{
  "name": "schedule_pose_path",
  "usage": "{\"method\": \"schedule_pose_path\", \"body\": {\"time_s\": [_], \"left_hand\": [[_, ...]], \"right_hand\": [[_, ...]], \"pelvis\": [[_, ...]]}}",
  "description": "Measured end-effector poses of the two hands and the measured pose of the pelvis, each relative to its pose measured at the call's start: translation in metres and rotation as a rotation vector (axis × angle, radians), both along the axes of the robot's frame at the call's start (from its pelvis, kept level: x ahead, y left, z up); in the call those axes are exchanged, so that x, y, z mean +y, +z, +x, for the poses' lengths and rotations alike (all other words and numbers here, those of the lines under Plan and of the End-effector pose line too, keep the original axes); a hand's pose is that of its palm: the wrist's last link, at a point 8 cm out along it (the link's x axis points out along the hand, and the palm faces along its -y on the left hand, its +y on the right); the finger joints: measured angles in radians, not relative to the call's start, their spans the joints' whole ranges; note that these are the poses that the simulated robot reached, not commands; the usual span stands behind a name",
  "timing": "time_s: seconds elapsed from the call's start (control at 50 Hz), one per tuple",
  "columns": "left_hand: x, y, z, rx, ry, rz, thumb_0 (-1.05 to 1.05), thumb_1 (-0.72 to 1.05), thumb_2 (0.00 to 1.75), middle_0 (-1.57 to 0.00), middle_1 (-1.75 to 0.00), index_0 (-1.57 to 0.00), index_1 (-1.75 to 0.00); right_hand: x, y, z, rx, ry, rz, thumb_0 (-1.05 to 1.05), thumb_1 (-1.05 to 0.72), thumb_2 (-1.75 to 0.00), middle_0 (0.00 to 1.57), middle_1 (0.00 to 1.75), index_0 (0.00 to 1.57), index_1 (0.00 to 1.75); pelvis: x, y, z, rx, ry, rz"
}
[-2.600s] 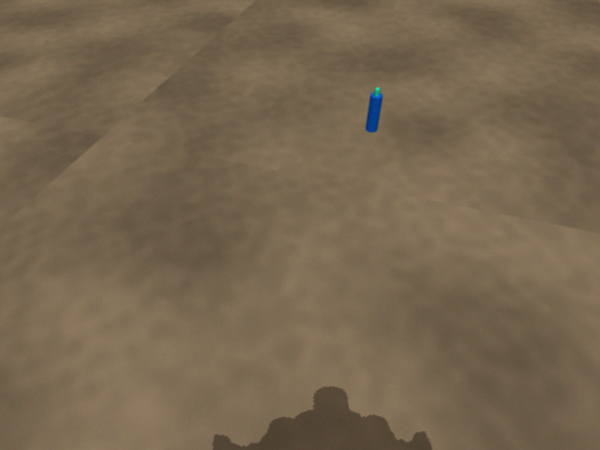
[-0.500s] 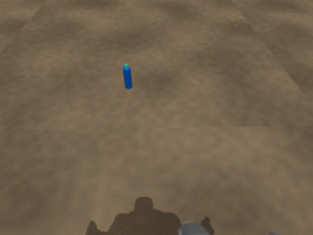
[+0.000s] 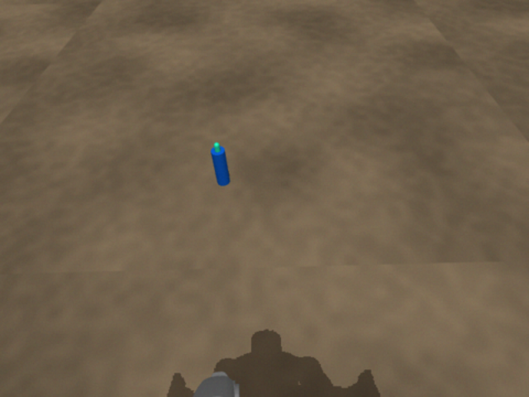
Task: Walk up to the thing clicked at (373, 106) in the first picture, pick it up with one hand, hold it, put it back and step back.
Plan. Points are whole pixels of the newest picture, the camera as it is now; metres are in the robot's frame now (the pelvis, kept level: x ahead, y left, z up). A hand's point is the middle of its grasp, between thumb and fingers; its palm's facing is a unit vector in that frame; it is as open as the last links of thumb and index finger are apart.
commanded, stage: walk up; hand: left
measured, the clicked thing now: (220, 163) +1.24 +0.28 -0.64
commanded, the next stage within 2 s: none
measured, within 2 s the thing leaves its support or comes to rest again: neither
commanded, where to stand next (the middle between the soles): +0.90 +0.05 m, yaw +0 degrees
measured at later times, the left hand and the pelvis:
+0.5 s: hand (137, 283) +0.36 +0.29 -0.13, palm faces -0.08 -0.93 -0.37, open 7.3 cm; pelvis +0.26 +0.02 -0.01, yaw -1 degrees
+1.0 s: hand (145, 239) +0.48 +0.32 -0.16, palm faces +0.01 -0.93 -0.37, open 7.4 cm; pelvis +0.48 +0.03 -0.02, yaw +1 degrees
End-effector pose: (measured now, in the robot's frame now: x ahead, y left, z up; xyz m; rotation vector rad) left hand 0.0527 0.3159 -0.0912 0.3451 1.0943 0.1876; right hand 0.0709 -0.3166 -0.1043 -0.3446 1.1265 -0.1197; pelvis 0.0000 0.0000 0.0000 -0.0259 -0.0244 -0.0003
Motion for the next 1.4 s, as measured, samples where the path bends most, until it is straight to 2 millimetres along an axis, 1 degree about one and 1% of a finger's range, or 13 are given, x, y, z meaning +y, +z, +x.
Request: {"method": "schedule_pose_path", "body": {"time_s": [0.1, 0.18, 0.28, 0.38, 0.48, 0.58, 0.64, 0.76, 0.92, 1.02, 1.2, 1.3, 1.4], "left_hand": [[0.030, -0.023, 0.027, 0.070, 0.050, -0.007, 0.01, 0.90, 0.90, -0.21, -0.30, -0.21, -0.30], [0.048, -0.039, 0.065, 0.130, 0.056, 0.002, 0.01, 0.91, 0.90, -0.21, -0.30, -0.21, -0.30], [0.049, -0.030, 0.136, 0.101, 0.008, -0.014, 0.01, 0.91, 0.90, -0.21, -0.30, -0.20, -0.30], [0.041, -0.016, 0.208, 0.060, -0.037, -0.024, 0.01, 0.91, 0.90, -0.21, -0.30, -0.20, -0.30], [0.025, -0.006, 0.283, 0.016, -0.061, -0.004, 0.01, 0.91, 0.90, -0.21, -0.30, -0.20, -0.30], [0.008, -0.008, 0.347, -0.059, -0.047, 0.049, 0.01, 0.91, 0.90, -0.21, -0.30, -0.20, -0.30], [-0.003, 0.001, 0.365, -0.081, -0.026, 0.046, 0.00, 0.91, 0.90, -0.21, -0.30, -0.20, -0.30], [-0.007, 0.011, 0.376, -0.024, 0.011, 0.043, 0.00, 0.91, 0.90, -0.21, -0.30, -0.21, -0.30], [0.021, -0.008, 0.395, 0.061, 0.072, 0.019, 0.01, 0.90, 0.90, -0.21, -0.30, -0.21, -0.30], [0.046, -0.034, 0.427, 0.128, 0.084, 0.006, 0.01, 0.91, 0.90, -0.21, -0.30, -0.21, -0.30], [0.049, -0.024, 0.530, 0.094, 0.014, -0.026, 0.01, 0.91, 0.90, -0.21, -0.30, -0.20, -0.30], [0.043, -0.014, 0.587, 0.081, -0.024, -0.012, 0.01, 0.91, 0.90, -0.21, -0.30, -0.20, -0.30], [0.029, -0.007, 0.650, 0.029, -0.049, 0.030, 0.01, 0.91, 0.90, -0.21, -0.30, -0.20, -0.30]], "right_hand": [[0.012, 0.006, 0.079, -0.032, 0.029, -0.049, 0.01, -0.91, -0.90, 0.20, 0.30, 0.20, 0.30], [0.026, 0.010, 0.129, -0.104, 0.010, -0.081, 0.01, -0.91, -0.90, 0.20, 0.30, 0.20, 0.30], [0.037, 0.023, 0.156, -0.097, -0.031, -0.071, 0.01, -0.91, -0.90, 0.21, 0.30, 0.20, 0.30], [0.035, 0.019, 0.175, -0.041, -0.054, -0.054, 0.01, -0.91, -0.90, 0.21, 0.30, 0.20, 0.30], [0.018, 0.000, 0.200, 0.017, -0.087, -0.025, 0.01, -0.90, -0.90, 0.21, 0.30, 0.20, 0.30], [-0.005, -0.033, 0.247, 0.063, -0.095, -0.012, 0.01, -0.91, -0.90, 0.21, 0.30, 0.20, 0.30], [-0.007, -0.034, 0.287, 0.072, -0.069, -0.001, 0.01, -0.91, -0.90, 0.21, 0.30, 0.20, 0.30], [-0.001, -0.016, 0.368, 0.005, -0.008, 0.023, 0.01, -0.91, -0.90, 0.20, 0.30, 0.20, 0.30], [0.015, 0.002, 0.464, -0.017, 0.051, -0.016, 0.01, -0.91, -0.90, 0.20, 0.30, 0.20, 0.30], [0.033, 0.008, 0.521, -0.088, 0.052, -0.066, 0.01, -0.91, -0.90, 0.20, 0.30, 0.20, 0.30], [0.047, 0.024, 0.548, -0.071, -0.020, -0.065, 0.01, -0.91, -0.90, 0.21, 0.30, 0.20, 0.30], [0.040, 0.014, 0.556, -0.014, -0.057, -0.045, 0.01, -0.91, -0.90, 0.21, 0.30, 0.20, 0.30], [0.022, -0.011, 0.574, 0.048, -0.093, -0.017, 0.01, -0.90, -0.90, 0.21, 0.30, 0.20, 0.30]], "pelvis": [[0.019, -0.012, 0.063, 0.003, 0.013, -0.013], [0.035, -0.020, 0.105, -0.005, 0.004, 0.010], [0.038, -0.005, 0.150, -0.011, -0.009, 0.026], [0.035, 0.001, 0.197, -0.014, -0.017, 0.040], [0.022, -0.004, 0.249, -0.017, -0.016, 0.051], [-0.001, -0.024, 0.303, -0.020, -0.006, 0.035], [-0.005, -0.018, 0.325, -0.024, 0.001, 0.036], [-0.006, -0.002, 0.370, -0.015, 0.007, 0.025], [0.011, -0.005, 0.437, -0.008, 0.024, -0.004], [0.034, -0.017, 0.484, -0.014, 0.020, 0.013], [0.045, 0.000, 0.548, -0.020, 0.005, 0.027], [0.040, 0.001, 0.585, -0.019, -0.004, 0.038], [0.025, -0.009, 0.629, -0.019, -0.007, 0.049]]}}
